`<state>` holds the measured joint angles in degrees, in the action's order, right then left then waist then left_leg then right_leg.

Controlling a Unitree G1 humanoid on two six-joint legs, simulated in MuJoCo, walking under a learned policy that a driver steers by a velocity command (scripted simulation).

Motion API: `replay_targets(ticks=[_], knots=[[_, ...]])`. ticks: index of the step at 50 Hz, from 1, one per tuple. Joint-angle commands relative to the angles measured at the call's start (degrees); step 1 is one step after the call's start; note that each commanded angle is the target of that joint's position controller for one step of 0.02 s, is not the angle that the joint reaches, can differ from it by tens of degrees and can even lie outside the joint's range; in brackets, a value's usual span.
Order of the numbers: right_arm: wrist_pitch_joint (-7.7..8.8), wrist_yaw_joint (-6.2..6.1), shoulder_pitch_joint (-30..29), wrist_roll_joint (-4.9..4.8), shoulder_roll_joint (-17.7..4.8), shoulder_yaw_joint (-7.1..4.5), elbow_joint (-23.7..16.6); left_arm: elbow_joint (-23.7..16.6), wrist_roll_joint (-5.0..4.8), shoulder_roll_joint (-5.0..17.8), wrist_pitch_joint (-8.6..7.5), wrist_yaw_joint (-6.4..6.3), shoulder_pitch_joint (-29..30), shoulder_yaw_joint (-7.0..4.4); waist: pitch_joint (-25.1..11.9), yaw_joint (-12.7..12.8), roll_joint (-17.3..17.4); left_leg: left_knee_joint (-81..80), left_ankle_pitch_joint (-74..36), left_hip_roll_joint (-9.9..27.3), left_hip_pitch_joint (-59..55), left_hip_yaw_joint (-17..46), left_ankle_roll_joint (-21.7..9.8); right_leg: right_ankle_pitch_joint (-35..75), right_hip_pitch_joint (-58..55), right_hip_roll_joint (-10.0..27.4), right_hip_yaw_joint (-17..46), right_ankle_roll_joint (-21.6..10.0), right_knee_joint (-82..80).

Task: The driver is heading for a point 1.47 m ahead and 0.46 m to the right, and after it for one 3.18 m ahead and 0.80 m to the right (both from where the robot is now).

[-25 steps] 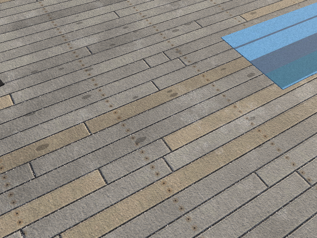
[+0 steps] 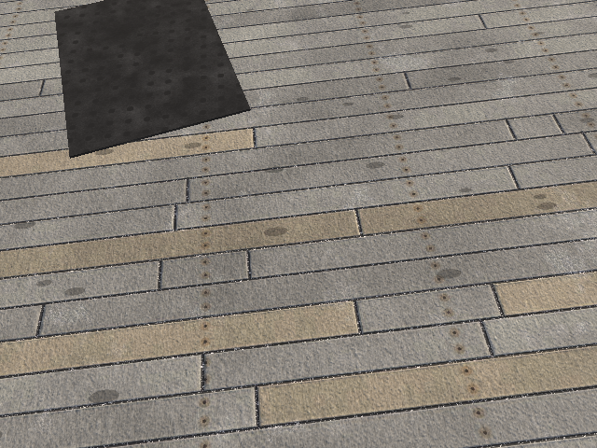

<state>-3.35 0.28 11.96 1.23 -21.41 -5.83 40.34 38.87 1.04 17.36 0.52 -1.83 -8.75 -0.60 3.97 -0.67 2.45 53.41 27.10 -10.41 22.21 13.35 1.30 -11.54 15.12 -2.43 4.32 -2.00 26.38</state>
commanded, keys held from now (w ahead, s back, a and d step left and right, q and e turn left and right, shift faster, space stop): e+shift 0.10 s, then w+e+shift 0.60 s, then w+q+shift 0.30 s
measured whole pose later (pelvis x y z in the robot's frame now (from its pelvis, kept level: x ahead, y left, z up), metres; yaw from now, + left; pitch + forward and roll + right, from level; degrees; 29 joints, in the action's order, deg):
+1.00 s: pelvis +0.45 -0.28 -0.01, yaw -30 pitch +0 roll -1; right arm 2.1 2.8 11.7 -0.1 -15.2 -0.5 44.9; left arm 49.9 0.9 15.0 -6.8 1.5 -22.9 -1.7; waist 2.3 0.5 1.5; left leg 54.1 -1.2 5.4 47.6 -0.2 -4.6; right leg -19.5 -7.8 -8.9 -7.3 -7.9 10.6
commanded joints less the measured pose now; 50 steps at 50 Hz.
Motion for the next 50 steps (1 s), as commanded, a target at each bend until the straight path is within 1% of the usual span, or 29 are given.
replay_targets(ticks=[1,2,3,5,7,8,10,11,12,13,14,15,16,18,22,28,31,33,34,35,36,37,38,39,40,42,44,46,50], knots=[[-0.19,0.43,4.64,-0.43,-1.93,0.22,-0.64,-2.23,0.27,4.49,-1.11,0.39,1.55,-0.83,-5.62,-1.22,-11.02,5.26,-1.40,1.76,-0.75,-1.82,1.01,18.10,-3.48,11.28,11.84,-7.24,-8.51],[-0.52,0.32,4.04,-0.45,-0.45,1.12,-0.18,-1.07,0.23,3.15,-1.42,0.67,1.09,-0.21,-5.90,-1.39,-11.30,-0.81,-1.51,2.76,-3.21,-2.88,1.18,17.89,-3.58,9.81,10.95,-6.38,-8.50],[-0.83,0.14,3.02,-0.21,-0.35,1.63,-0.30,-0.25,0.03,4.15,-1.31,0.93,0.95,-0.46,-5.31,-1.73,-13.19,-6.66,-0.82,4.82,-3.62,-7.70,1.54,16.67,-4.96,8.63,11.63,-6.12,-8.41],[-0.86,-0.99,-1.20,-0.44,-1.72,1.74,-1.03,1.05,0.01,9.85,-0.35,1.62,-3.79,-2.87,-3.59,1.30,-15.27,-12.02,2.02,4.15,-1.42,-11.07,1.40,18.28,-8.35,8.82,16.95,-7.62,-6.90],[0.05,-0.86,-1.67,-0.12,-2.69,1.97,-1.52,2.77,-0.01,11.59,0.79,2.39,-8.84,-4.29,-6.17,2.39,-14.17,-15.99,4.08,3.66,-2.59,-11.12,0.14,-10.26,-9.30,9.02,23.13,-9.49,-10.81],[0.78,-0.62,-1.89,-0.05,-2.59,2.15,-1.83,2.89,0.10,11.67,1.35,2.68,-8.09,-4.75,-4.77,1.64,-14.88,-19.33,3.91,3.65,-4.63,-11.04,-0.91,-22.70,-6.18,8.69,25.65,-9.57,-13.19],[2.38,-1.26,4.00,-0.18,-0.81,2.72,0.17,1.39,-0.22,10.38,2.10,2.71,-1.45,-5.20,-1.09,-4.12,-13.01,-34.83,-5.34,3.81,-19.84,-12.47,-3.89,-26.52,7.74,4.04,23.44,-5.90,-12.81],[3.17,-2.10,11.47,0.24,-3.32,2.07,2.47,-0.13,-0.34,8.69,1.75,2.24,2.56,-5.23,-0.46,-8.27,-9.63,-41.12,-9.71,6.89,-35.48,-11.24,-5.61,-24.12,21.07,-0.82,18.11,-0.26,-8.47],[3.86,-3.10,13.59,0.21,-8.23,0.90,3.32,-0.44,-1.52,2.91,0.98,2.14,-0.29,-4.21,-3.91,-7.47,6.70,-44.51,3.03,22.53,-44.14,2.57,-6.70,-24.02,30.34,-4.88,7.84,1.50,13.38],[4.24,-3.34,7.14,0.84,-11.12,0.25,1.09,-2.87,-1.30,3.66,0.13,1.84,3.25,-3.75,-0.20,-6.73,9.03,-47.79,15.23,33.59,-34.26,19.58,-10.61,-15.12,37.63,-3.37,3.38,0.84,23.21],[5.03,-3.18,3.28,1.43,-6.90,1.19,0.68,-3.16,-0.51,6.38,-0.37,2.50,4.61,-4.27,2.03,-3.58,2.65,-47.00,15.54,32.90,-28.92,16.62,-11.23,-9.19,36.46,2.09,4.72,0.20,28.84],[5.94,-2.70,0.75,1.04,-3.62,2.13,0.13,-1.98,-0.50,6.47,-0.69,3.58,2.46,-4.63,2.07,-1.64,2.57,-47.04,11.86,29.97,-27.60,11.98,-10.12,-6.06,36.07,2.43,4.10,0.33,31.62],[6.75,-2.31,0.37,0.92,-2.49,2.45,-0.03,-0.64,-0.29,6.35,-0.55,4.37,0.07,-4.76,1.10,-0.89,3.31,-47.16,6.31,27.38,-27.92,6.41,-9.05,-3.96,35.71,2.68,3.00,0.83,34.89],[7.84,-2.03,3.57,0.55,-2.38,2.48,1.09,-0.06,0.61,5.62,0.01,5.78,-0.79,-4.71,0.97,-1.51,3.86,-47.85,0.44,24.87,-27.34,-1.22,-8.50,-1.71,37.09,4.10,0.10,1.07,41.29],[8.94,-0.75,10.60,0.84,-1.93,2.52,4.21,-2.68,0.73,4.34,0.45,7.11,5.32,-4.10,4.17,-3.54,2.48,-48.70,-7.40,23.70,-26.77,-10.28,-7.52,2.17,42.33,5.76,-1.85,0.56,44.74],[9.97,-1.01,14.72,1.10,-1.44,3.06,7.94,-7.66,1.07,1.69,0.01,8.82,16.64,-1.76,8.93,-4.96,1.55,-50.36,-29.44,23.00,-26.44,-22.57,-5.32,4.69,37.41,6.24,-11.65,-2.89,27.87],[9.61,-1.92,15.17,1.29,-4.12,2.79,8.99,-7.68,0.59,1.38,0.10,7.98,13.80,-1.03,2.79,-0.94,3.78,-38.69,-81.22,23.81,-29.02,-28.34,-3.46,0.09,21.39,-0.28,-18.67,-7.56,20.27],[7.79,-2.62,13.12,1.64,-8.48,1.55,8.37,-3.67,0.25,5.24,-0.31,6.86,-2.25,-2.71,-7.57,8.28,6.89,-16.37,-96.26,26.94,-27.36,-27.70,-4.40,-7.84,3.04,-4.46,-16.78,-10.58,19.47],[7.56,-2.17,10.92,1.38,-9.25,1.28,7.14,0.34,0.37,8.85,-0.93,5.85,-15.35,-4.59,-13.86,14.09,5.99,0.12,-87.35,26.87,-18.15,-26.49,-5.02,-7.96,-14.87,-5.56,-12.35,-12.73,14.50],[8.01,-0.97,11.14,1.87,-5.02,2.07,6.77,2.87,0.22,12.78,-0.84,4.33,-18.38,-6.42,-14.87,12.46,-1.61,18.57,-38.24,20.35,-2.39,-25.50,-4.19,-13.12,-28.59,0.80,-0.93,-13.87,10.08],[9.41,0.21,11.78,-0.08,1.47,3.96,0.74,1.27,1.34,18.50,0.00,3.86,-13.33,-7.43,-19.83,5.96,-16.35,39.63,-0.40,10.40,21.58,-19.98,-1.55,-24.09,-41.33,17.58,34.65,-21.42,-1.69],[10.58,0.07,4.31,-0.11,-3.22,3.35,-0.82,0.82,0.70,15.57,0.11,3.51,-16.08,-7.25,-22.00,10.42,-4.29,39.92,-9.29,12.73,24.80,-9.64,-3.20,-23.04,-39.63,18.42,39.10,-19.53,-8.95],[10.74,-0.11,4.22,-1.34,-2.29,3.62,-0.75,2.70,0.94,13.88,-0.48,2.79,-14.71,-6.77,-13.79,7.53,-2.85,37.89,-12.20,14.90,25.30,-10.89,-3.58,-17.62,-31.41,19.14,32.90,-17.65,-10.83],[10.45,-0.27,5.71,-1.11,-1.59,4.02,0.75,3.31,1.21,10.40,-1.54,2.49,-12.66,-5.82,-7.22,4.35,2.79,33.14,-13.15,17.49,21.91,-11.29,-3.85,-11.15,-20.35,17.93,26.19,-15.61,-11.94],[9.43,0.06,6.72,-0.25,-0.57,4.27,1.74,3.24,1.55,8.31,-2.75,2.15,-9.71,-4.95,-5.06,1.78,4.13,30.06,-12.61,18.97,17.87,-10.50,-3.98,-8.55,-12.54,15.95,20.67,-14.30,-12.75],[6.37,1.18,10.81,0.33,1.44,4.60,4.21,4.35,0.83,5.02,-5.10,2.32,-8.31,-3.50,-1.33,-1.82,0.69,25.59,-12.62,20.41,12.59,-9.09,-3.73,-4.90,-2.27,13.26,11.96,-11.85,-16.86],[4.90,1.85,6.06,-0.44,2.27,4.52,3.41,6.31,0.38,4.77,-6.85,2.93,-9.72,-3.36,3.54,-1.46,-1.40,19.57,-15.52,19.28,16.47,-9.06,-4.00,2.70,0.14,10.02,3.00,-7.64,-20.00],[5.06,2.14,0.76,-1.44,2.61,4.40,2.23,7.26,0.24,3.79,-7.82,3.55,-11.15,-2.91,6.03,0.05,-3.06,10.88,-22.65,16.47,18.44,-11.40,-4.98,18.63,-1.27,5.94,-6.26,-2.84,-21.33],[6.44,3.15,-4.96,-1.39,4.58,5.28,1.04,8.41,-0.65,2.62,-9.07,2.91,-12.55,-1.58,3.77,1.24,-4.61,-6.47,-36.64,12.16,12.80,-21.20,-7.11,45.13,-6.77,5.15,-14.99,0.90,-22.63]])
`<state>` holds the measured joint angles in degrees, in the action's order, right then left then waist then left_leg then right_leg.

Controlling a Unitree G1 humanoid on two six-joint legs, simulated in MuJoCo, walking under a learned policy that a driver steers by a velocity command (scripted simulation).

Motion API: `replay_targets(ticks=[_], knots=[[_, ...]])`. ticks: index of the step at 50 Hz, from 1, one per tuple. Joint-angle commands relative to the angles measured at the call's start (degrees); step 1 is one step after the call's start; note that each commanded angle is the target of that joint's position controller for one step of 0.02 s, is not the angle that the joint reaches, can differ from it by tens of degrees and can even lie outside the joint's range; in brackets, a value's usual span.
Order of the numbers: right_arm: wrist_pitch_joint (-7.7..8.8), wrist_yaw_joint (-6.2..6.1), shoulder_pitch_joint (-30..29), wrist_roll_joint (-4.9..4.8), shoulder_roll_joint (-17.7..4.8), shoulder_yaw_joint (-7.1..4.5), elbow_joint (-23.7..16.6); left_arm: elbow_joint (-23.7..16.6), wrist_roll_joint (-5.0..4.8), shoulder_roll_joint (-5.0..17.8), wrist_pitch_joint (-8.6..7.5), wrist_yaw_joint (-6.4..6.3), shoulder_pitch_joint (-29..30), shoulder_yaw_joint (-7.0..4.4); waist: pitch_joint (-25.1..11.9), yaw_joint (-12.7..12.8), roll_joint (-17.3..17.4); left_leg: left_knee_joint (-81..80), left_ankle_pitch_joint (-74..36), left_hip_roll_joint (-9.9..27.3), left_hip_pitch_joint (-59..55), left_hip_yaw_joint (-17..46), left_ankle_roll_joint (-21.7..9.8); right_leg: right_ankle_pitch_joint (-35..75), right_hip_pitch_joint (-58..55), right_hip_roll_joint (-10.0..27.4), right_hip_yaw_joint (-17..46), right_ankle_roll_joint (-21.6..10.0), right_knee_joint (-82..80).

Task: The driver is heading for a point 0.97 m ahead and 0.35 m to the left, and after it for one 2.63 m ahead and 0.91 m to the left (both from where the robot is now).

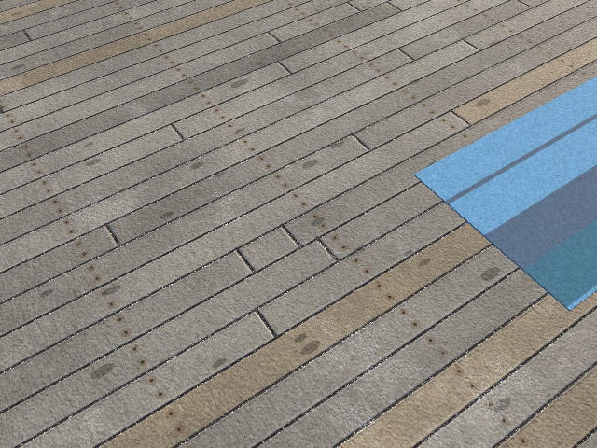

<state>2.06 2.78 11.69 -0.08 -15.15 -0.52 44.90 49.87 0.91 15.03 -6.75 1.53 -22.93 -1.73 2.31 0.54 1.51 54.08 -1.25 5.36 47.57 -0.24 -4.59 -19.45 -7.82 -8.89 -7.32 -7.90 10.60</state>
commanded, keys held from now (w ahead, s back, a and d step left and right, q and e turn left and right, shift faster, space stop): w+q+shift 0.94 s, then w+e+shift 0.06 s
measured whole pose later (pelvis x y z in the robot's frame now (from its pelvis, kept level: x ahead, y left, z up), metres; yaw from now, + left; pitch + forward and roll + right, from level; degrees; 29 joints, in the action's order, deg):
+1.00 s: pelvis +0.86 +0.20 -0.03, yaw +52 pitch +1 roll -2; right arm 1.6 4.4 -3.2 2.4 -16.8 -0.1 34.3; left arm 52.2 2.2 14.4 -4.2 -1.3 -32.1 -1.2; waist 1.9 3.9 3.1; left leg 38.5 9.1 -3.7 31.9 -7.6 -12.5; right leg -23.2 -10.0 3.4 -16.4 2.8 36.9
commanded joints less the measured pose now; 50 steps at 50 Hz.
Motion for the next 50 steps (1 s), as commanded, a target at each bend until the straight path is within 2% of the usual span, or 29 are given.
replay_targets(ticks=[1,4,6,7,8,9,10,11,12,13,15,20,23,25,26,27,28,29,30,31,32,33,36,42,44,46,48,49,50], knots=[[1.21,0.88,-4.75,-0.07,-1.83,0.05,-3.23,-2.33,-0.56,5.47,-2.05,-0.95,1.34,-0.35,4.26,-0.26,-4.01,-10.55,-10.46,-5.14,-14.84,-9.35,-1.81,61.68,13.14,12.54,-4.32,7.64,-6.06],[0.53,0.76,2.53,0.41,-5.61,-0.97,-0.20,-2.82,-0.24,9.68,-1.28,-3.84,3.04,-1.30,-2.89,-5.51,-8.15,-15.10,-9.39,-10.69,-24.93,-12.24,-3.13,87.18,2.58,16.12,-5.81,9.97,5.74],[-0.40,0.04,21.20,0.83,-10.94,-3.34,5.14,-4.74,1.16,12.82,0.96,-5.22,8.89,-2.40,-10.04,-15.89,-9.06,-14.85,-1.03,-13.29,-42.66,-10.10,-5.89,94.71,5.69,18.07,-4.70,10.29,30.91],[-0.72,-0.78,33.96,0.39,-13.44,-5.09,8.07,-5.91,1.12,14.17,2.07,-5.25,15.40,-3.18,-11.63,-24.06,-5.75,-20.33,0.59,-8.64,-52.80,-2.89,-11.41,78.42,14.40,15.09,-4.88,9.75,58.37],[-1.53,-1.51,33.51,-1.56,-11.04,-5.15,10.46,-7.66,1.81,6.99,1.51,-3.58,23.50,-1.49,-5.53,-23.05,9.62,-23.19,0.10,-6.46,-58.00,1.99,-12.26,8.44,33.47,2.00,-3.13,8.14,83.85],[-0.95,-1.61,23.09,0.99,-14.40,-5.19,7.67,-13.27,0.90,-0.92,0.31,-2.71,13.29,0.99,-7.21,-6.32,15.04,-17.06,-10.35,-0.20,-65.58,24.18,-20.44,-9.82,54.92,1.72,7.71,10.45,96.46],[-0.82,-2.32,19.41,1.45,-14.70,-5.80,4.66,-15.68,0.63,1.00,-0.87,-2.07,9.05,2.08,-17.16,-5.61,9.51,-32.27,18.83,9.33,-71.11,45.77,-26.86,-9.04,60.54,4.15,17.16,9.57,94.35],[-0.84,-2.97,16.33,1.72,-9.87,-5.18,3.51,-14.76,1.80,5.08,-1.89,-1.44,11.93,2.04,-7.78,-4.09,-4.70,-42.37,33.49,8.91,-58.34,48.26,-22.85,-2.91,60.04,7.64,16.97,7.40,84.31],[-0.49,-2.93,13.10,1.69,-8.41,-4.69,3.62,-14.87,2.70,6.14,-1.57,-1.17,14.01,1.67,-1.62,-0.86,-10.05,-44.09,34.57,6.70,-46.98,43.18,-19.33,-0.97,56.32,10.02,15.73,7.47,76.88],[0.48,-3.04,12.42,1.42,-9.17,-4.56,3.42,-14.99,3.98,5.62,-0.37,-1.15,14.61,2.12,1.68,0.70,-9.88,-43.83,29.44,4.14,-39.59,39.81,-18.21,-1.78,53.39,11.13,15.26,8.27,72.63],[2.30,-2.91,11.07,0.90,-8.92,-4.09,3.16,-15.47,4.25,5.16,2.58,-1.08,15.60,2.73,5.43,2.62,-9.53,-46.21,25.61,-1.38,-25.44,30.63,-16.13,-0.12,45.69,14.16,12.49,10.39,60.78],[3.24,-1.97,12.95,-0.30,-10.96,-5.69,2.58,-20.88,0.79,2.46,2.78,-0.45,28.49,4.20,3.67,-4.67,-0.58,-45.43,5.16,-7.51,-23.63,21.46,-11.14,21.54,33.65,13.13,7.60,11.76,29.89],[2.83,-1.72,14.50,-0.06,-12.15,-6.63,2.28,-21.59,0.33,3.98,2.25,-0.87,29.36,3.58,0.34,-6.78,2.23,-40.05,-5.09,-5.90,-33.86,23.16,-8.49,23.40,30.91,10.34,7.84,10.72,21.14],[2.75,-2.14,13.42,0.38,-13.52,-7.13,1.60,-20.08,0.46,7.17,1.61,-1.58,24.09,2.13,-3.95,-4.19,2.50,-31.30,-15.22,-5.29,-39.06,24.42,-6.07,17.86,23.62,8.04,8.80,9.78,17.40],[2.88,-1.94,11.70,0.69,-15.35,-7.49,1.20,-18.05,0.32,9.80,1.20,-2.19,16.19,0.83,-9.26,0.52,1.30,-21.26,-20.42,-6.35,-39.67,23.00,-4.76,13.14,15.05,7.29,8.57,8.88,17.03],[3.39,-1.72,8.15,0.71,-15.34,-7.47,0.20,-15.26,0.76,12.56,0.78,-3.02,3.94,-0.65,-15.26,7.62,0.49,-7.15,-17.10,-8.39,-32.84,21.20,-3.51,8.77,0.99,10.82,10.55,7.69,19.80],[4.16,-2.01,6.15,0.79,-7.64,-5.38,-2.18,-13.12,2.39,16.79,0.59,-4.15,-9.60,-2.38,-23.09,11.75,-8.11,12.14,9.76,-11.04,-23.11,16.45,-3.92,-13.23,-12.20,24.97,24.60,6.51,18.90],[4.05,-1.71,12.74,-2.26,-2.03,-3.27,-6.58,-13.75,3.63,21.63,1.23,-3.73,-3.20,-3.49,-28.35,3.23,-28.80,25.56,31.03,-14.79,-6.87,9.87,-2.08,-27.18,-17.94,38.30,60.28,0.48,3.98],[2.57,-2.51,9.73,-0.42,-6.75,-3.22,-4.32,-14.96,3.21,15.41,1.84,-3.32,3.46,-3.32,-18.95,2.94,-17.72,29.95,24.28,-8.30,0.22,7.72,-2.71,-35.73,-10.72,35.64,58.18,-0.71,2.87],[1.89,-2.09,4.79,0.90,-8.60,-3.69,-4.40,-15.20,2.57,9.91,2.13,-3.03,6.23,-2.08,-12.09,3.77,-9.46,27.56,19.34,-5.88,0.68,5.69,-2.33,-26.68,-3.95,32.28,45.30,0.34,4.36],[1.41,-1.36,2.08,1.43,-8.36,-3.75,-4.69,-13.64,2.69,7.64,2.20,-2.72,6.01,-1.58,-7.50,3.44,-4.02,25.02,17.30,-4.02,-0.90,5.09,-1.73,-13.03,2.22,29.59,35.53,1.25,4.44],[0.84,-0.38,-1.01,2.28,-7.27,-3.61,-5.98,-11.34,2.50,6.86,1.99,-2.81,3.71,-1.31,-5.06,3.16,-3.95,23.56,17.17,-2.43,-1.30,5.24,-1.54,-4.57,5.44,27.13,28.20,2.25,4.16],[-1.22,1.16,-4.49,2.25,-3.45,-2.18,-9.72,-6.18,0.86,3.55,0.44,-1.70,-0.72,-0.62,-2.16,0.96,-7.55,23.26,16.07,-0.08,1.58,4.26,-1.40,12.51,7.97,25.44,16.32,4.40,3.06],[-1.83,2.98,-15.38,2.15,-4.18,-0.52,-15.63,-3.82,0.80,6.68,-1.12,-1.64,1.39,-1.14,4.89,-1.39,-4.12,2.55,2.23,-1.11,-4.20,-3.55,-2.20,29.58,14.45,21.34,-3.13,6.33,-4.53],[-1.61,3.50,-18.34,2.03,-3.51,-0.02,-15.79,-2.52,0.95,8.37,-0.94,-2.03,-1.88,-1.37,5.77,-0.35,-3.39,-5.95,1.86,-4.62,-10.82,-9.64,-4.32,48.55,12.29,19.98,-7.71,8.07,-2.73],[-1.42,3.06,-15.20,2.04,-4.75,-0.40,-14.37,-2.43,0.89,11.97,-0.03,-3.04,-4.12,-2.19,1.68,-2.76,-6.74,-8.94,4.89,-9.02,-18.13,-12.28,-6.12,73.83,6.77,21.35,-8.76,8.96,6.13],[-1.06,1.92,-0.51,2.67,-7.64,-1.80,-9.72,-3.01,0.99,14.86,1.58,-3.92,-2.54,-2.76,-5.80,-10.53,-8.79,-11.44,9.20,-11.92,-36.25,-8.73,-8.57,82.37,9.48,24.31,-6.93,7.95,25.44],[-0.73,0.70,12.32,2.90,-9.88,-3.27,-5.06,-4.05,1.17,14.52,2.01,-3.65,-0.03,-2.47,-10.07,-15.69,-8.24,-17.22,8.32,-11.20,-52.33,-3.38,-10.76,74.64,17.38,24.17,-5.93,6.23,40.47],[-0.93,-0.88,13.19,2.61,-13.07,-4.96,-2.57,-4.09,1.73,10.94,2.27,-2.68,-0.94,-2.08,-10.04,-12.92,-0.35,-19.15,12.82,-5.37,-63.35,5.48,-11.56,20.88,31.43,16.27,-5.55,5.87,62.13]])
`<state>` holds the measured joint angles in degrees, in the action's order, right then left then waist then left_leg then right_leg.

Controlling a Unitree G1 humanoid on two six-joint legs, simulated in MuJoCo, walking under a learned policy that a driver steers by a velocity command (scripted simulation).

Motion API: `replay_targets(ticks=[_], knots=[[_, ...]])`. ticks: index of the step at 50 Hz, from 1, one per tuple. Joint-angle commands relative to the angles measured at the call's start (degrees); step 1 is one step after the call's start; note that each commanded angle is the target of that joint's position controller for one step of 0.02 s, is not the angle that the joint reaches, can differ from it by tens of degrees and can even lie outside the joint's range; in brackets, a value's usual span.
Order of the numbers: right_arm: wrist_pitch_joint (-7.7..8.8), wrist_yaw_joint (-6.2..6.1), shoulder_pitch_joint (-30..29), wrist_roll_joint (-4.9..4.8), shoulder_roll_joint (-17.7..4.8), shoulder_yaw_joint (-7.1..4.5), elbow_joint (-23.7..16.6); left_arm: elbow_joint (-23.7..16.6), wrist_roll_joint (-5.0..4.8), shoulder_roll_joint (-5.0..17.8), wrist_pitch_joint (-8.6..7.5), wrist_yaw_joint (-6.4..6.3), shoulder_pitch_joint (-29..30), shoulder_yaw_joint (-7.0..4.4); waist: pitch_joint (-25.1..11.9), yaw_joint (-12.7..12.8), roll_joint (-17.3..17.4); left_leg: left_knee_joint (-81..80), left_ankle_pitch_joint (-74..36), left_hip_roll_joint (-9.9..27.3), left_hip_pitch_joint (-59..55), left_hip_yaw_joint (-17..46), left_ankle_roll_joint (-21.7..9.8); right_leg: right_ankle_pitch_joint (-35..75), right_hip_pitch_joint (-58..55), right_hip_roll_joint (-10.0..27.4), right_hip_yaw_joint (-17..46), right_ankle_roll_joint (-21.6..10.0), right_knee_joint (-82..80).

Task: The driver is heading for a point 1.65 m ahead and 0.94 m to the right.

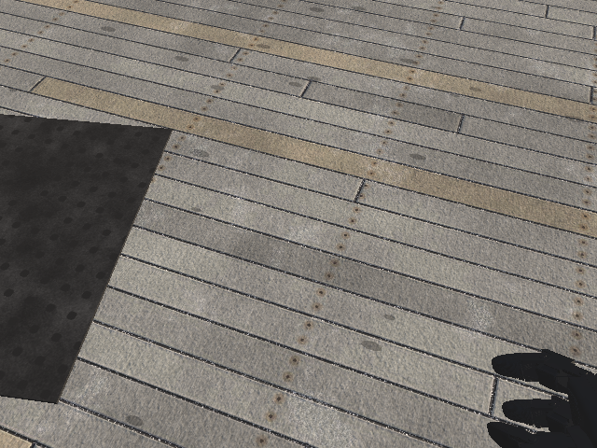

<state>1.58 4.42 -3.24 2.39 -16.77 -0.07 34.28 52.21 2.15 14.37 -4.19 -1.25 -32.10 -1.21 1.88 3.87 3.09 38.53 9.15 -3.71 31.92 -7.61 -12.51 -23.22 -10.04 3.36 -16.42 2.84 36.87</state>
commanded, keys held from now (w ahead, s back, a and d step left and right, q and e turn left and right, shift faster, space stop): w+e+shift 1.00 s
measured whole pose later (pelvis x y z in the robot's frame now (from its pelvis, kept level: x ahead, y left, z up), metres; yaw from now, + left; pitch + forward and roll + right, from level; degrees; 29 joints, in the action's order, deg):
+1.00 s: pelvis +0.89 -0.16 +0.03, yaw -41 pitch +2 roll +2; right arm 4.4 -1.3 12.6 3.1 -17.5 -1.4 39.4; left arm 43.3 1.5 22.1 -1.6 1.8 -15.6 -4.7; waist 0.6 1.1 -2.8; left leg 30.6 14.1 1.7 18.6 -3.1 1.7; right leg -18.2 25.0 -2.9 2.4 -6.2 74.7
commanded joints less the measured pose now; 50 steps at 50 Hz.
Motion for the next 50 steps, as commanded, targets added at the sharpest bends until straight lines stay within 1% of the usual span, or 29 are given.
replay_targets(ticks=[1,2,4,5,7,10,14,18,19,21,22,23,24,25,26,27,28,30,34,37,40,42,43,44,45,46,47,48,50], knots=[[-0.66,-3.31,23.40,1.10,-17.10,-6.18,5.06,-10.85,-1.07,5.18,-0.42,0.34,0.13,-0.79,-18.50,-6.49,9.08,-3.85,-7.82,21.56,-60.56,38.63,-8.82,-8.51,50.05,0.33,9.76,-4.24,56.17],[-1.27,-4.17,27.40,0.02,-15.21,-6.47,3.96,-13.26,-1.86,10.17,-1.21,0.25,8.28,-1.38,-23.94,-12.60,1.43,-16.09,5.60,23.10,-59.16,46.91,-10.54,-0.50,55.46,-1.00,17.64,-4.65,58.58],[0.49,-5.01,22.25,0.11,-9.79,-5.25,6.53,-12.06,-2.36,9.13,-1.09,0.72,11.85,-1.00,-4.60,-7.53,-6.47,-24.10,10.00,21.05,-37.45,36.01,-6.50,5.65,56.06,2.85,18.31,-5.01,50.66],[1.82,-5.02,20.48,0.22,-7.89,-4.57,7.12,-10.67,-1.73,7.84,-0.05,1.19,10.62,-0.77,-1.63,-4.67,-8.32,-25.51,6.38,19.45,-28.80,30.54,-4.79,6.00,51.34,3.94,20.04,-4.88,47.37],[4.00,-4.85,19.42,-0.62,-4.82,-3.47,8.58,-8.02,-0.99,5.60,2.61,2.45,7.28,-0.72,2.20,-0.62,-7.07,-29.41,4.15,16.36,-17.97,21.15,-1.40,6.90,44.81,5.54,22.15,-4.15,40.42],[6.08,-3.59,21.07,-1.07,-3.55,-3.24,10.70,-9.46,-1.72,4.24,3.56,3.41,15.30,-0.87,6.32,-2.06,-3.41,-33.29,-7.33,11.59,-16.66,9.12,3.65,16.11,48.93,5.21,20.35,-4.95,30.04],[7.38,-3.41,22.86,-1.96,-2.93,-2.62,11.97,-11.45,-2.06,2.39,2.19,4.37,23.51,-0.15,6.19,-3.87,-2.29,-34.36,-27.90,8.51,-21.16,-2.63,8.05,31.69,46.48,2.36,12.39,-7.79,13.15],[7.22,-5.78,25.22,-1.98,-7.08,-2.82,12.81,-11.78,-1.50,3.43,1.66,5.44,24.73,-0.03,2.67,-3.11,0.45,-27.17,-62.46,11.94,-35.10,-6.53,11.76,33.95,41.00,-3.98,5.73,-11.17,2.22],[6.31,-6.73,25.16,-1.39,-8.71,-3.25,12.77,-11.07,-1.22,5.14,1.92,5.35,22.20,-0.50,0.33,-1.42,2.18,-21.86,-71.32,13.10,-38.54,-6.40,12.42,29.54,38.02,-6.43,4.59,-11.92,1.52],[3.90,-7.90,20.91,-0.02,-11.59,-4.25,11.31,-6.41,-1.19,10.05,2.50,4.66,5.12,-2.67,-7.99,7.85,4.14,0.25,-78.59,14.81,-36.54,-5.29,12.36,20.97,20.71,-10.25,5.54,-14.10,2.74],[2.98,-7.79,16.21,0.32,-12.73,-4.70,10.00,-3.01,-1.15,12.93,2.61,3.85,-7.89,-4.40,-11.46,14.96,2.04,22.14,-68.60,13.63,-27.52,-4.65,11.65,16.70,7.53,-8.61,11.37,-17.40,-0.62],[3.54,-6.26,11.16,0.31,-8.07,-3.82,9.14,-2.48,-3.31,14.37,3.46,2.89,-7.14,-5.95,-8.00,14.66,-10.92,47.33,-9.61,0.97,-11.22,-3.84,11.54,15.98,0.21,-4.97,19.24,-19.01,-4.22],[4.91,-5.36,20.22,-1.41,-0.92,-1.45,2.73,-4.46,-0.55,21.24,3.76,2.79,0.44,-6.81,-13.92,1.03,-22.51,65.76,20.96,-2.98,15.29,6.77,15.46,19.22,-14.77,8.34,50.22,-32.56,-6.12],[6.37,-5.28,17.05,-0.65,-3.41,-0.52,1.24,-7.06,-1.17,18.21,3.86,2.30,2.41,-6.84,-18.75,4.46,-9.60,63.07,17.01,-0.16,20.73,14.90,13.80,1.88,-15.59,12.31,63.78,-34.11,-18.56],[7.27,-4.76,13.94,-0.38,-5.14,-0.48,1.02,-6.34,-1.01,13.00,3.79,1.42,3.73,-5.63,-8.38,1.83,0.05,53.65,11.70,3.63,19.73,15.46,12.30,-4.98,-3.16,11.20,60.84,-29.22,-24.12],[7.01,-4.52,12.76,0.28,-4.67,-0.43,0.52,-5.47,-1.04,10.46,3.52,1.44,5.99,-4.84,-2.86,-1.94,4.06,45.84,10.16,6.27,15.71,14.42,12.16,-3.65,7.69,8.51,55.06,-25.41,-25.26],[5.77,-4.41,13.09,1.58,-4.15,0.06,0.54,-5.97,-1.18,11.05,2.57,1.21,7.32,-4.68,0.09,-3.82,3.50,42.81,11.03,7.26,12.48,14.13,12.79,1.49,15.24,6.25,51.56,-24.55,-24.96],[2.71,-4.18,13.60,2.43,-3.51,0.69,0.34,-6.57,-1.63,10.38,0.94,1.34,9.61,-4.06,3.37,-6.57,2.67,34.22,11.24,9.70,6.19,12.22,14.67,3.83,28.34,0.96,43.87,-23.09,-27.25],[2.36,-3.18,1.66,0.42,-1.89,1.98,-4.73,-7.67,-2.18,12.19,-0.30,1.79,9.65,-5.01,4.93,-2.57,-2.66,9.34,-5.19,9.63,-2.09,7.86,16.45,16.00,35.84,-4.88,36.52,-20.22,-29.22],[2.74,-3.25,-2.16,-0.79,-1.96,1.96,-5.92,-7.45,-2.70,13.41,-0.10,2.34,6.81,-5.92,1.69,1.54,-5.73,-1.73,-14.43,6.39,-5.19,7.05,15.62,28.66,27.06,-4.14,37.53,-17.23,-25.99],[3.39,-3.86,-0.31,-0.84,-4.48,0.95,-5.74,-8.17,-2.36,14.47,0.13,1.70,7.68,-6.53,-1.30,0.65,-6.76,-9.60,-11.57,4.23,-11.06,8.98,14.43,36.79,19.16,-2.56,39.93,-14.37,-19.09],[3.94,-5.09,13.65,-1.07,-9.20,-1.37,-2.03,-8.90,-1.73,17.44,-0.12,1.87,10.67,-7.04,-10.42,-7.22,-5.31,-9.99,-2.09,2.41,-26.73,8.77,12.97,48.10,17.59,-4.02,38.59,-11.82,-1.78],[4.26,-6.18,26.47,-0.53,-12.02,-2.86,0.73,-9.88,-1.51,15.89,-0.81,2.08,13.89,-6.58,-16.41,-13.93,-4.36,-7.03,4.26,7.15,-41.43,11.96,11.66,42.43,25.49,-6.00,36.69,-10.77,13.21],[4.44,-7.18,36.38,1.68,-16.25,-4.37,2.04,-12.21,-2.14,6.80,-1.50,1.85,13.80,-4.16,-23.79,-15.47,7.87,-10.87,28.28,23.19,-55.56,30.61,9.44,8.36,38.88,-10.57,30.81,-10.67,32.75],[3.78,-6.56,29.36,1.87,-19.61,-5.38,1.48,-15.79,-3.97,4.49,-1.18,2.21,8.06,-2.47,-27.68,-7.58,24.18,-24.28,38.87,32.64,-57.32,62.58,4.26,-5.89,51.99,-11.65,25.42,-9.74,43.54],[3.32,-6.23,22.22,1.42,-12.40,-4.63,-0.11,-13.34,-2.09,8.90,0.24,1.59,12.26,-2.69,-17.32,-7.84,11.12,-24.66,45.08,29.29,-49.00,56.36,3.83,1.26,56.99,-5.97,23.78,-10.15,46.31],[3.05,-5.98,20.01,0.80,-7.86,-3.57,0.12,-13.51,-0.89,10.17,0.83,2.16,16.35,-3.02,-10.53,-8.13,3.41,-23.40,34.83,26.28,-41.52,43.95,4.74,5.54,56.68,-3.71,21.95,-9.60,43.52],[2.97,-5.75,20.43,0.91,-6.15,-3.17,1.54,-13.64,-0.39,9.99,1.44,2.98,18.79,-3.11,-6.78,-7.73,-0.97,-23.55,22.99,23.75,-36.02,35.21,5.80,6.84,55.16,-1.96,21.43,-9.02,41.31],[3.81,-5.60,23.92,0.17,-4.66,-2.74,5.60,-15.69,0.37,7.12,3.00,4.60,21.07,-2.36,-2.37,-6.09,1.95,-25.01,11.14,20.84,-30.23,23.97,7.34,7.05,55.02,0.82,21.38,-8.23,39.63]])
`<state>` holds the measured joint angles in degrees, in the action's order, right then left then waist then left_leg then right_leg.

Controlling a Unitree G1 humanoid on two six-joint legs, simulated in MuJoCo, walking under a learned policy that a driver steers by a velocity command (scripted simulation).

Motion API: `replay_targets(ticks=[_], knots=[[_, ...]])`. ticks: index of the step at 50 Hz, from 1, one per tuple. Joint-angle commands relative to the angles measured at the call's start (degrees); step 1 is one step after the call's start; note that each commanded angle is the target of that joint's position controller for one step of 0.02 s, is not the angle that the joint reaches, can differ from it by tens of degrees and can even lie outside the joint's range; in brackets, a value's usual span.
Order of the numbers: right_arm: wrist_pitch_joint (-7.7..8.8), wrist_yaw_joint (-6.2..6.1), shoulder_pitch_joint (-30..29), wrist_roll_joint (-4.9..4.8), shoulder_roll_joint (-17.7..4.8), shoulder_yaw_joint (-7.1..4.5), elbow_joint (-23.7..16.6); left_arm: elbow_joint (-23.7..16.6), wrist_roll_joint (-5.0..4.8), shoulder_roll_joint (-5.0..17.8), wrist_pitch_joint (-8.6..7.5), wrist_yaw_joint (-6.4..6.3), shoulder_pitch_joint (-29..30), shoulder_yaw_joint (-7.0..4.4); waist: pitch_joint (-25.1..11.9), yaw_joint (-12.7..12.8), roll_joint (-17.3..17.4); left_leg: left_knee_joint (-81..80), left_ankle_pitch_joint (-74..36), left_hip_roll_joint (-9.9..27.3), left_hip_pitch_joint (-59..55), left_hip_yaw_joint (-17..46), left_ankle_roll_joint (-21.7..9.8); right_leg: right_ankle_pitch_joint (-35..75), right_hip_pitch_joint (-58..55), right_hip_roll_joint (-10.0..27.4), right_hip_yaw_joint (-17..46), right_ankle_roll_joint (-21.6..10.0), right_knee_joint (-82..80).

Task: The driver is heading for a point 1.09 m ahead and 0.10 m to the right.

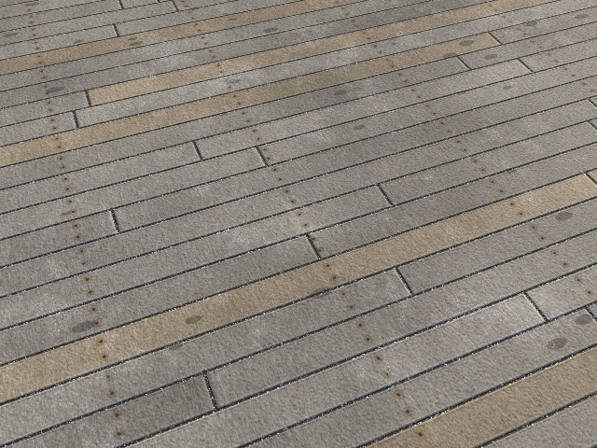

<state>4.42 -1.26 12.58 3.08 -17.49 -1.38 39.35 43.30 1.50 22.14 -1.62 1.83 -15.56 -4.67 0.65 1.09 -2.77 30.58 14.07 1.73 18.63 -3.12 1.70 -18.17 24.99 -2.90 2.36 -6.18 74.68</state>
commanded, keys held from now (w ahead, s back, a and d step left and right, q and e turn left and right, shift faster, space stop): w+e+shift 0.36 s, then w+q+shift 0.40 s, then q+shift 0.20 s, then shift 0.04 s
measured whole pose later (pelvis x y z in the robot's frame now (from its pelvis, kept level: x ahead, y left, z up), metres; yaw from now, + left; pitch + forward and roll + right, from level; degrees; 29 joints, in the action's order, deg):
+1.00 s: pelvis +0.88 -0.16 +0.01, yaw -4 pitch +1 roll +0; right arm 1.6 1.1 24.9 0.0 -17.6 -3.4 48.2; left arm 33.6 2.8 14.3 -3.5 -0.6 -0.9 2.2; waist 5.5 -3.6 -0.9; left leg 22.8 11.2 -11.9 10.7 5.9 -9.4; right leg -15.2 39.1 3.6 6.9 2.4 57.9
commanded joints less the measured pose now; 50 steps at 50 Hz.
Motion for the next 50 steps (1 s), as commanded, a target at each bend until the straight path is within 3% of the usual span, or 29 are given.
replay_targets(ticks=[1,3,6,9,10,12,14,15,16,17,18,19,20,21,24,27,29,30,32,35,37,38,39,40,41,43,46,48,50], knots=[[1.56,0.56,9.21,-1.21,-2.79,-1.21,2.06,-7.95,0.89,-1.81,1.15,1.92,6.08,1.57,-0.13,-2.71,8.27,-17.79,1.11,14.90,-16.41,15.78,-6.24,2.46,21.27,7.91,2.27,0.88,1.83],[2.44,1.28,9.34,-1.88,-2.55,-1.23,3.41,-10.45,0.80,-2.60,1.84,2.48,9.18,2.25,0.91,-1.58,8.07,-19.67,-8.24,14.26,-14.52,8.27,-5.39,6.26,22.34,8.41,1.04,1.10,0.06],[3.30,1.35,6.82,-1.41,-4.13,-1.53,4.29,-13.29,0.36,-2.12,2.10,3.07,13.82,2.88,3.90,0.39,7.91,-22.89,-16.33,12.21,-11.11,-2.16,-4.53,14.85,20.60,8.34,-1.26,1.18,-8.68],[3.25,1.06,10.13,-1.37,-5.91,-1.93,6.42,-14.54,0.38,-2.39,1.93,4.21,20.27,3.58,7.87,-1.35,4.94,-25.04,-26.26,9.87,-12.82,-10.18,-2.91,18.72,15.48,6.21,-8.69,-1.00,-23.38],[3.10,0.87,11.42,-1.30,-6.66,-2.04,6.96,-14.41,0.27,-2.67,1.76,4.35,21.26,3.75,7.89,-1.54,4.49,-23.45,-38.11,9.36,-14.65,-12.40,-2.08,18.37,12.23,4.25,-11.50,-2.28,-27.04],[2.15,0.06,14.02,-1.44,-9.66,-2.71,7.20,-13.20,0.24,-1.79,1.45,3.88,18.99,3.41,4.15,0.20,7.21,-15.26,-65.56,10.43,-20.84,-13.54,-1.22,14.99,5.84,-0.36,-14.98,-4.24,-30.01],[0.22,-0.81,12.01,-1.12,-13.16,-3.73,6.34,-9.56,0.14,1.40,1.07,2.80,5.88,1.84,-3.44,7.93,9.79,3.44,-78.34,13.34,-20.99,-12.47,-1.69,9.05,-8.66,-3.63,-13.76,-6.52,-30.83],[-0.59,-0.69,9.13,-0.93,-13.66,-3.94,4.87,-5.66,0.04,4.00,0.65,1.81,-6.59,0.22,-8.56,13.12,9.58,19.21,-74.39,14.14,-14.66,-10.95,-2.84,7.16,-22.87,-4.43,-10.30,-8.67,-33.76],[-0.96,0.09,8.52,-0.48,-11.77,-3.87,4.38,-2.61,-0.45,6.37,0.63,0.18,-11.84,-1.64,-9.77,13.52,3.84,39.44,-37.17,8.61,-1.72,-10.75,-2.35,4.60,-35.77,-2.48,-4.07,-10.22,-38.20],[-0.54,0.88,8.66,0.60,-2.50,-1.56,1.24,-3.43,-1.28,11.39,1.33,-0.83,-6.78,-2.59,-6.25,5.99,-8.87,61.10,15.03,-0.30,16.97,-8.88,-1.13,13.49,-39.06,8.45,15.41,-12.68,-36.97],[0.74,1.01,7.70,-1.35,-5.83,-1.77,-6.07,-6.07,0.30,15.00,2.22,-0.93,-7.75,-3.54,-19.32,5.67,-8.95,68.35,14.67,-3.11,31.82,4.46,0.11,2.61,-53.59,16.46,41.47,-23.71,-50.54],[2.09,0.98,3.56,-1.25,-7.28,-1.30,-5.81,-5.77,0.16,11.04,2.18,-1.75,-7.91,-3.13,-14.07,6.24,1.36,62.76,8.38,1.12,34.74,7.42,-0.61,-3.23,-47.90,18.50,42.83,-20.38,-58.77],[2.33,0.90,4.22,-1.66,-6.99,-0.99,-4.22,-4.44,0.17,7.20,1.43,-2.38,-5.49,-2.12,-5.13,2.86,6.11,56.42,4.55,3.71,31.79,6.20,-0.93,-0.75,-36.47,17.52,36.65,-17.66,-60.54],[1.66,0.75,4.50,-0.88,-6.03,-0.66,-2.93,-3.73,0.34,5.01,0.24,-2.63,-3.24,-1.25,-1.65,-0.32,9.61,52.36,4.66,5.68,26.38,5.66,-0.74,4.66,-26.51,15.47,31.01,-15.50,-60.46],[-1.86,2.02,6.76,-0.18,-3.18,0.03,-1.15,-1.81,-0.19,0.97,-3.23,-2.45,-2.34,0.84,1.92,-4.50,8.46,42.14,7.17,8.74,16.87,5.92,0.18,14.88,-10.31,11.47,17.89,-12.73,-63.47],[-2.12,3.08,-3.45,-1.82,-1.26,0.74,-3.98,0.43,-0.53,1.45,-5.04,-1.03,-4.97,0.56,6.65,-1.31,5.05,26.36,-7.04,8.53,19.39,2.90,-2.48,24.22,-9.94,6.50,5.58,-7.59,-68.15],[-1.71,3.92,-6.67,-2.74,-0.41,0.96,-3.97,1.05,-0.90,0.63,-5.87,-0.57,-5.81,0.97,6.39,0.32,4.66,16.37,-17.74,5.57,15.22,0.15,-4.84,32.71,-11.52,4.23,-1.53,-3.74,-70.05],[-1.48,4.33,-8.07,-3.22,0.46,1.17,-4.54,1.50,-1.17,1.61,-6.45,-0.69,-6.72,0.94,5.85,0.87,2.85,11.95,-23.24,4.78,12.34,-0.22,-6.08,34.10,-12.54,6.43,-2.08,-2.81,-72.77],[-1.68,4.54,-7.49,-3.84,-1.03,0.54,-2.71,2.35,-0.99,2.46,-6.70,-1.13,-6.58,1.09,3.07,0.81,2.63,8.75,-26.73,0.02,9.82,-2.58,-7.69,48.46,-21.23,6.45,-5.99,-0.12,-73.00],[-1.41,4.34,-5.82,-2.33,-3.48,-0.34,-1.93,3.24,0.21,4.62,-5.93,-3.05,-8.13,0.75,1.57,-1.53,-2.54,5.56,-19.12,-4.41,8.51,-6.05,-9.94,78.09,-32.43,10.73,-9.02,3.53,-61.95],[-2.01,4.00,11.39,-2.16,-8.21,-2.44,3.55,1.88,2.23,6.77,-3.74,-4.57,-3.82,-0.01,-6.88,-10.49,-4.03,6.64,-10.85,-9.11,-6.50,-6.08,-11.74,87.61,-32.85,12.43,-9.95,4.32,-39.51],[-2.19,3.50,24.83,-2.03,-10.14,-3.87,7.33,0.39,2.15,8.02,-2.90,-4.80,1.34,-0.39,-10.15,-18.47,-1.94,2.13,-8.86,-7.32,-19.13,-1.89,-14.57,80.39,-24.42,10.42,-11.13,4.46,-17.38],[-2.71,2.70,27.20,-2.14,-11.74,-4.57,8.97,-1.00,2.23,1.06,-3.87,-3.73,4.02,1.40,-7.90,-16.32,8.44,4.98,-10.51,-1.01,-28.95,7.16,-16.26,21.00,-6.33,1.18,-9.99,4.16,6.02],[-2.74,2.48,20.09,-0.74,-17.24,-5.71,6.94,-5.96,-1.01,-3.53,-4.91,-2.71,-3.51,2.75,-13.94,-5.31,25.55,-2.57,-18.85,13.43,-44.66,42.90,-30.00,-13.97,20.83,-6.60,-1.58,8.35,25.69],[-2.69,2.39,15.91,-2.01,-13.99,-5.90,3.99,-6.21,0.14,-0.62,-5.95,-3.05,-1.59,3.63,-15.67,-7.00,8.88,-9.42,-21.28,13.94,-41.10,46.80,-28.78,-6.78,21.63,-2.01,4.82,6.11,22.40],[-2.73,2.07,10.90,-2.61,-8.43,-4.47,4.29,-6.70,0.69,0.13,-6.14,-2.72,2.23,3.91,-2.12,-1.54,-3.93,-11.58,-30.60,10.23,-20.23,33.94,-23.42,-1.81,16.59,2.95,3.29,6.22,10.10],[-1.48,2.23,9.15,-3.48,-8.21,-3.73,3.99,-8.74,2.15,-0.60,-2.02,-2.63,3.21,4.51,1.76,2.00,-2.62,-13.43,-48.57,2.94,-2.96,22.09,-19.20,-2.98,7.15,5.27,0.69,8.93,-5.72],[-1.19,2.22,8.92,-3.06,-10.70,-4.56,4.08,-10.47,1.56,-1.86,-1.00,-2.54,5.98,5.15,-0.20,1.68,0.72,-11.51,-59.14,-1.48,-0.83,18.42,-17.08,1.22,4.15,3.24,-2.49,9.49,-15.28],[-1.90,1.83,8.84,-3.37,-9.15,-4.41,4.14,-10.50,0.55,-2.75,-0.85,-2.52,7.36,5.64,-3.61,0.31,3.86,-8.89,-59.70,-4.99,-1.73,14.33,-12.00,10.46,0.30,1.44,-4.10,9.04,-25.71]])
